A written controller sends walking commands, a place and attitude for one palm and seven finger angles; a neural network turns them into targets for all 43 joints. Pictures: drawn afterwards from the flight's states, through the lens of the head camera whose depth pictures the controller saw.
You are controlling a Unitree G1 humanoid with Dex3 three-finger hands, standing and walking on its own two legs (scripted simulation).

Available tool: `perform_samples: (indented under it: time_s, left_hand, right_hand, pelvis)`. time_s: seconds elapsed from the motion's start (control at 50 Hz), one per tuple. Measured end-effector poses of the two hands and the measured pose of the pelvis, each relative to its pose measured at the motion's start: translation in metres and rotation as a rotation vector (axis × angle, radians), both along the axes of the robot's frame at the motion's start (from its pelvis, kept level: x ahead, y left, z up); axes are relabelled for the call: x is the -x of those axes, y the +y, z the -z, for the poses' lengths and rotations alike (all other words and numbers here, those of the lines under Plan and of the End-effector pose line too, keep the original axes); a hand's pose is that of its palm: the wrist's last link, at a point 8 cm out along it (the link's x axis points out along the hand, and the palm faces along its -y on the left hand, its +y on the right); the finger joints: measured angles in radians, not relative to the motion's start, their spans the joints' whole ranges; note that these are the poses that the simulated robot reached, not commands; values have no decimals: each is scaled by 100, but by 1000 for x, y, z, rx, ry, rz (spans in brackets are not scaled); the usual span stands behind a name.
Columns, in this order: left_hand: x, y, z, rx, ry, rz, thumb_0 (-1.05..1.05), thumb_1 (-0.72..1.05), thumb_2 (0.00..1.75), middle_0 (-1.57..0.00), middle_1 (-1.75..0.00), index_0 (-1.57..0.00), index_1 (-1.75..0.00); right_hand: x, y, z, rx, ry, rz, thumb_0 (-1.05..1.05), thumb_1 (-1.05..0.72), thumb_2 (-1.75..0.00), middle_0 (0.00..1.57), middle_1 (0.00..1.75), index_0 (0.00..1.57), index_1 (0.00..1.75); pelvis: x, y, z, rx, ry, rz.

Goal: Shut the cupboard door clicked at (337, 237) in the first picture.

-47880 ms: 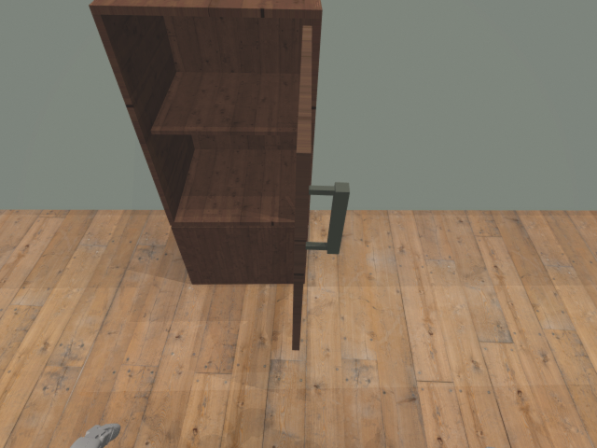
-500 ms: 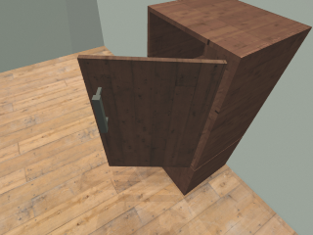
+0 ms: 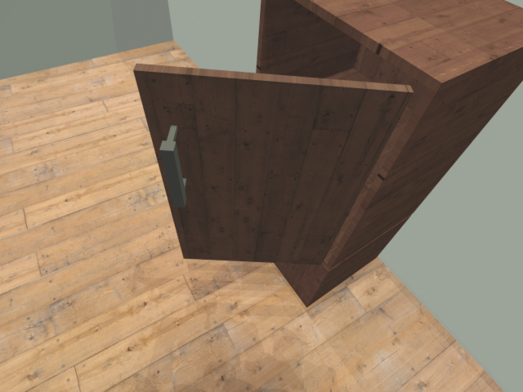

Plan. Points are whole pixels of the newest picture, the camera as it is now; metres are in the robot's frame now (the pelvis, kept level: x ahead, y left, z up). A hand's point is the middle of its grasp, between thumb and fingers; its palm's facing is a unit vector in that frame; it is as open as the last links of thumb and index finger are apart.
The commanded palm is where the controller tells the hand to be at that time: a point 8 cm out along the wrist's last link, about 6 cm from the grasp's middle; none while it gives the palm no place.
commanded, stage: come to a stop and stand still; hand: left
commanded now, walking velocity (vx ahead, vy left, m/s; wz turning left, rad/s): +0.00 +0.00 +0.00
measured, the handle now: (176, 168) +0.46 +0.18 +0.04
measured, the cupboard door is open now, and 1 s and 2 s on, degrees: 55 55 55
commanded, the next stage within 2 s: look again from close up in 0.78 s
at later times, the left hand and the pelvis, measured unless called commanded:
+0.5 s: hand out of the picture -0.03 +0.17 -0.17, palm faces +0.01 -0.98 -0.18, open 7.3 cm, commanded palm none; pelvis -0.04 +0.00 +0.01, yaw +0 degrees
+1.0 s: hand out of the picture -0.10 +0.16 -0.17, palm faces +0.04 -0.99 -0.16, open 7.4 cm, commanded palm none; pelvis -0.06 +0.00 +0.01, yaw +2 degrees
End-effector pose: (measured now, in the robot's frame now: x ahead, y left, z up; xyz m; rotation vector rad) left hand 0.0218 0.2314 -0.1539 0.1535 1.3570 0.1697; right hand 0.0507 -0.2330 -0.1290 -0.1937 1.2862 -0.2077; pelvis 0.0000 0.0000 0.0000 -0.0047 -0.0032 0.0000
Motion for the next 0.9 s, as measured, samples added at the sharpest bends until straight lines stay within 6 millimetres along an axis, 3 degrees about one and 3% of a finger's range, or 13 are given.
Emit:
perform_samples:
  time_s: [0.12, 0.2, 0.38, 0.6, 0.76, 0.9]
  left_hand:
    - [-14, 8, -12, -17, -76, -11, 1, 92, 90, -20, -29, -19, -30]
    - [-12, 5, -15, -23, -112, 1, 1, 91, 90, -20, -29, -19, -30]
    - [27, -7, -18, -1, -44, 31, 1, 93, 90, -20, -30, -20, -30]
    - [91, -23, -14, 50, 64, 1, 1, 92, 90, -20, -30, -20, -30]
    - [125, -33, -13, 74, 132, -20, 1, 91, 90, -20, -30, -20, -30]
    - [132, -36, -13, 76, 139, -20, 1, 91, 90, -20, -30, -20, -30]
  right_hand:
    - [22, 8, -1, -13, 26, -17, 0, -94, -90, 20, 30, 20, 30]
    - [37, 8, 7, -37, 48, -10, 0, -93, -90, 20, 30, 20, 30]
    - [77, 8, 2, -62, 74, 30, 0, -93, -90, 20, 30, 20, 30]
    - [125, 18, 0, -84, 166, 39, 0, -91, -90, 20, 30, 20, 30]
    - [137, 26, 1, -95, 179, 49, 0, -91, -90, 20, 30, 20, 30]
    - [133, 30, 2, -102, 160, 38, 0, -91, -90, 20, 30, 20, 30]
  pelvis:
    - [11, 4, -6, 3, -11, -18]
    - [17, 2, -3, -13, -18, -9]
    - [34, -1, -11, -4, -35, 1]
    - [51, -1, -13, -4, -32, -6]
    - [56, 0, -13, -4, -27, -6]
    - [58, 1, -12, -1, -20, -10]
